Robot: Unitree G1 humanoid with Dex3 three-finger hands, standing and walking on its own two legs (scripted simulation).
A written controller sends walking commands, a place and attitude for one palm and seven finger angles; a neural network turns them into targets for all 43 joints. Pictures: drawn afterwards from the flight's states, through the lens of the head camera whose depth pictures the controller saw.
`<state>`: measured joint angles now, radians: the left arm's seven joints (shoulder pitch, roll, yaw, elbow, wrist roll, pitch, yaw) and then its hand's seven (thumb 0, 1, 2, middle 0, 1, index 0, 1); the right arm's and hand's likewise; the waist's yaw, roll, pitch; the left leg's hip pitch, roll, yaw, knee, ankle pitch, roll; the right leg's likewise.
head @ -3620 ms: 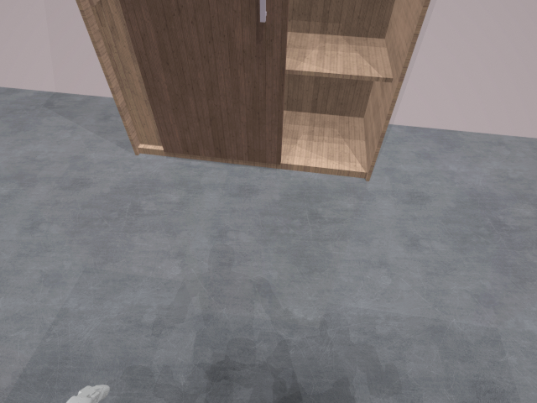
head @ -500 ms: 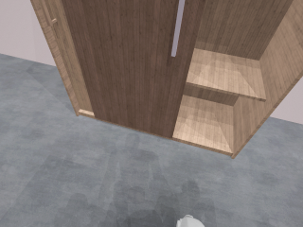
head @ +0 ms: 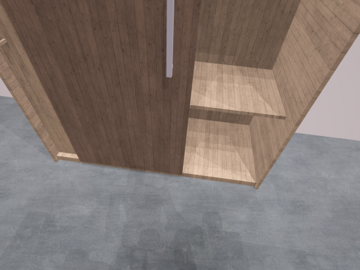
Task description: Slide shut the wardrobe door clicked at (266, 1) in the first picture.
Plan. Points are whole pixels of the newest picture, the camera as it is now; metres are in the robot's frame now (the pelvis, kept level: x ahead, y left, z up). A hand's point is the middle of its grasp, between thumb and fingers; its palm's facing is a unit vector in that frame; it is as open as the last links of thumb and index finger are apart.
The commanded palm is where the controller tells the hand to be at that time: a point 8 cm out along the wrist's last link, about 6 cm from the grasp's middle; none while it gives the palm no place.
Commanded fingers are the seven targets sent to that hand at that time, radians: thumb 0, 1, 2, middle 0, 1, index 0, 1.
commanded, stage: take the last steps up to it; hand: left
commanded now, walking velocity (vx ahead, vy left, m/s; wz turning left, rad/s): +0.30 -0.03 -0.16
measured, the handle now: (171, 33) +0.76 +0.09 +0.18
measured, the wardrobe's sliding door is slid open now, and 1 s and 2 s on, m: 0.47 0.47 0.47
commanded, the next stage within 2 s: come to a stop and stand still in 0.86 s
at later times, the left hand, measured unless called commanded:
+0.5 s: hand out of the picture +0.13 +0.14 -0.16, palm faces -0.01 -0.98 -0.21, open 7.3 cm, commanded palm none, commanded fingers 0.00 0.90 0.90 -0.20 -0.30 -0.20 -0.30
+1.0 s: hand (122, 229) +0.26 +0.18 -0.17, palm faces -0.02 -0.99 -0.17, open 7.4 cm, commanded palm none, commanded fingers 0.00 0.90 0.90 -0.20 -0.30 -0.20 -0.30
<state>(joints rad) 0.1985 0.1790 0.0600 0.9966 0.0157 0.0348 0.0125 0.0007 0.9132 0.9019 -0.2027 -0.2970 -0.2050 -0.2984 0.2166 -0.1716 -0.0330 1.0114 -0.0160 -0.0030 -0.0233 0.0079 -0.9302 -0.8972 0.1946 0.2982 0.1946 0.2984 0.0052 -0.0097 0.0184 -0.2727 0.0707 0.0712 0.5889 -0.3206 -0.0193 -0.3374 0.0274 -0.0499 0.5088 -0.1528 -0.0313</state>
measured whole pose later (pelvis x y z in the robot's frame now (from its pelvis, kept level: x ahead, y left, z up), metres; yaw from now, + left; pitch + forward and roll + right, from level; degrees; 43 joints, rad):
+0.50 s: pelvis +0.08 -0.03 +0.01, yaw -4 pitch -1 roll -1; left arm 0.26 0.15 0.05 1.06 0.02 -0.05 0.01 0.00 0.92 0.90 -0.20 -0.30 -0.20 -0.30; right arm 0.39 -0.17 -0.05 1.16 -0.03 0.01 0.01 0.01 -0.91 -0.90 0.20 0.30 0.20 0.30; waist -0.02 0.04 0.03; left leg -0.37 0.11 0.08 0.97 -0.43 0.00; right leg -0.18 -0.02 -0.14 0.49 -0.29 -0.02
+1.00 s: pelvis +0.23 +0.00 +0.01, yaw -5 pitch -1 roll +1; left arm 0.28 0.17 0.05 1.08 0.02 -0.01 0.01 0.00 0.91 0.90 -0.20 -0.30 -0.20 -0.30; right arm 0.21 -0.16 -0.03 1.03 -0.02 -0.06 -0.02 -0.01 -0.95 -0.90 0.20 0.30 0.20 0.30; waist 0.01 -0.04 0.04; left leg -0.23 0.02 0.18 0.44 -0.21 0.06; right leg -0.42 -0.08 -0.07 0.94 -0.38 -0.01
